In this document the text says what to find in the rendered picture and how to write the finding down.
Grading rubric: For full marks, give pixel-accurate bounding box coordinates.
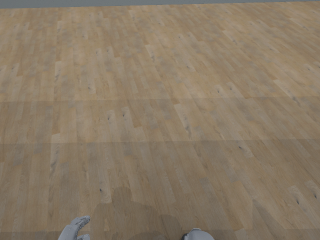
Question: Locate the right robot shin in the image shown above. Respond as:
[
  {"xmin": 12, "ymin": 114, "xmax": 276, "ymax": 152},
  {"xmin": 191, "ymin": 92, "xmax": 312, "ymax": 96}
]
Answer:
[{"xmin": 188, "ymin": 228, "xmax": 202, "ymax": 234}]

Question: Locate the left robot hand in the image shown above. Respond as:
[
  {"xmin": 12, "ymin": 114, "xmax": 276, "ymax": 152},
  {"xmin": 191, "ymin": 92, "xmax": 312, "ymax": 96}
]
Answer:
[{"xmin": 58, "ymin": 215, "xmax": 91, "ymax": 240}]

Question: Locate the robot right thigh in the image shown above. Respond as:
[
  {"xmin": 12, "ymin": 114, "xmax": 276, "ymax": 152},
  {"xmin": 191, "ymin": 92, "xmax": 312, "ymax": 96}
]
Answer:
[{"xmin": 184, "ymin": 230, "xmax": 214, "ymax": 240}]

